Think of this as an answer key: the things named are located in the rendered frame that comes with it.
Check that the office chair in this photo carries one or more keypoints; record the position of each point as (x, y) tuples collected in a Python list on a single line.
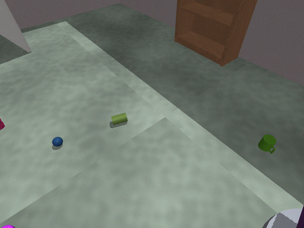
[(290, 218)]

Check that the bookshelf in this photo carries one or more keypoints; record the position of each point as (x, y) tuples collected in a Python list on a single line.
[(214, 29)]

